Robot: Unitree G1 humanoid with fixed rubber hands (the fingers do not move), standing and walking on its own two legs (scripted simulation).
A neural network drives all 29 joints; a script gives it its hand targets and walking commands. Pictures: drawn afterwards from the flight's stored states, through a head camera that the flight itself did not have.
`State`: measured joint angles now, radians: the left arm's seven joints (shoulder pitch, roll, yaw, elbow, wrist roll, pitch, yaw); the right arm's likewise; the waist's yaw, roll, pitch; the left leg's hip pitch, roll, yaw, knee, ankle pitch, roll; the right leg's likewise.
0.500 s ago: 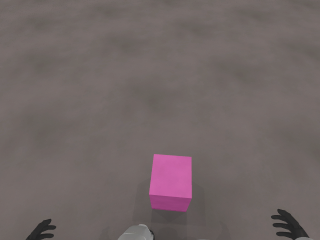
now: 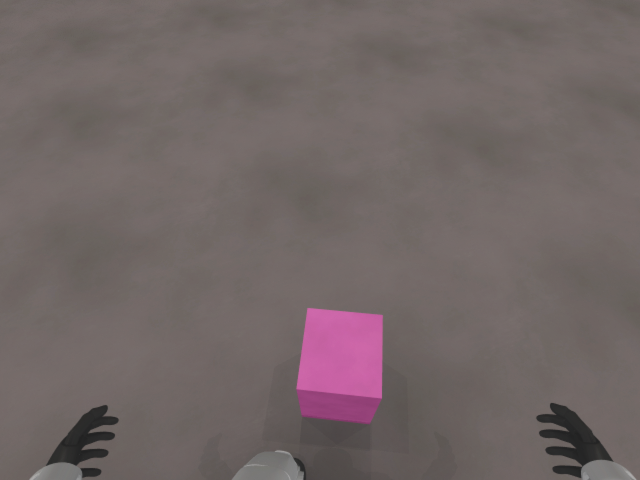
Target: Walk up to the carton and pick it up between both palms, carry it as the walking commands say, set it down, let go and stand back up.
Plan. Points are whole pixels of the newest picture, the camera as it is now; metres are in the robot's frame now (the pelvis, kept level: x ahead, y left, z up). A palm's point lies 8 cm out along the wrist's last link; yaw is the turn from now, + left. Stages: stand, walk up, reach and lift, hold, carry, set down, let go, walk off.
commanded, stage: reach and lift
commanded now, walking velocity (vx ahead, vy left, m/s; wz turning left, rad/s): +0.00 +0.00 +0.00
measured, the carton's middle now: (340, 368) +0.43 -0.01 -0.62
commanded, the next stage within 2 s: none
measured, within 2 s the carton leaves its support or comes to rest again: neither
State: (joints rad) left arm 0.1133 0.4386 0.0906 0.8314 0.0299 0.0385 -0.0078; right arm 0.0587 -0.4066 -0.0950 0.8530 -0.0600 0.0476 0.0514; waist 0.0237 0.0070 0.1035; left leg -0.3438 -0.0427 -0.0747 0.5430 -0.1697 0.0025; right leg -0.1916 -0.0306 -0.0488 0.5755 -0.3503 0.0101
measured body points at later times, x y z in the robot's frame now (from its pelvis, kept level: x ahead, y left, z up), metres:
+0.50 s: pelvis +0.01 +0.01 -0.03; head +0.14 -0.01 +0.40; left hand +0.25 +0.29 -0.13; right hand +0.24 -0.28 -0.13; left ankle +0.08 +0.11 -0.73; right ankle -0.02 -0.12 -0.73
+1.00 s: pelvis -0.04 +0.01 -0.08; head +0.17 +0.01 +0.31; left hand +0.36 +0.24 -0.18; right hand +0.35 -0.24 -0.17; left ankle +0.08 +0.12 -0.73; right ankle -0.02 -0.12 -0.73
